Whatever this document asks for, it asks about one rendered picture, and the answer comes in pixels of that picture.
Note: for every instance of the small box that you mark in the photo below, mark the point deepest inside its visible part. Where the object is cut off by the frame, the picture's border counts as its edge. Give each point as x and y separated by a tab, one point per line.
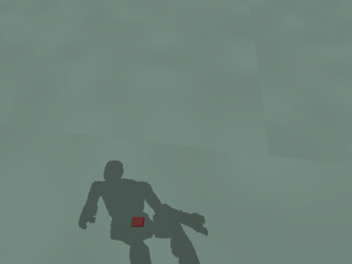
137	222

